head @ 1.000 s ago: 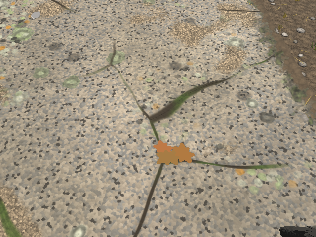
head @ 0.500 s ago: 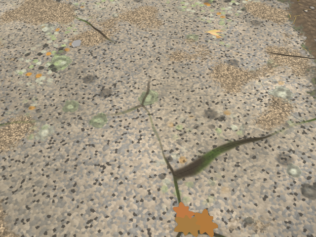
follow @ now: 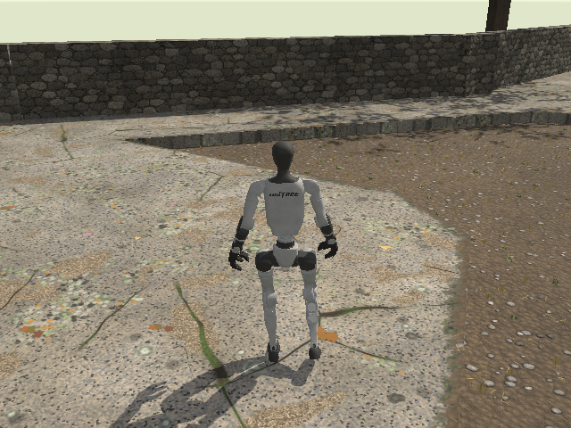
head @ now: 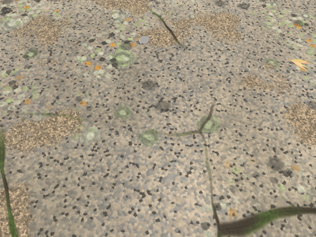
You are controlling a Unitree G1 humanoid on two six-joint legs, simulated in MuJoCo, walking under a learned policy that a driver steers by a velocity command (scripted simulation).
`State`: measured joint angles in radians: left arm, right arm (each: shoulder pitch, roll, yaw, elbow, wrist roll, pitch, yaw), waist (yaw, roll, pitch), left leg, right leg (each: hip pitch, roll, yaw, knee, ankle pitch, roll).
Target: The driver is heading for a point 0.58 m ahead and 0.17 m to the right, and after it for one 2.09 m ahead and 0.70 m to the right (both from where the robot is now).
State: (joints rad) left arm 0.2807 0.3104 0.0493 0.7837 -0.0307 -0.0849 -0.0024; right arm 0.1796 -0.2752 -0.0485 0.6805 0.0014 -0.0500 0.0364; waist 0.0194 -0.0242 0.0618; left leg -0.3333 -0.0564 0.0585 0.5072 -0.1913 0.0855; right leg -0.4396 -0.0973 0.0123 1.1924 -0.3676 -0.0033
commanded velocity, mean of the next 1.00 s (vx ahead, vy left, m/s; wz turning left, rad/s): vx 0.40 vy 0.00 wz -0.44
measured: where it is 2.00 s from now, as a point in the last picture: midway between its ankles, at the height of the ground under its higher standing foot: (193, 203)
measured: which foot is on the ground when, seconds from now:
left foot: down 0.00-0.40, up 0.42-0.84, down 0.86-1.00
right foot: up 0.00-0.40, down 0.42-0.86, up 0.88-1.00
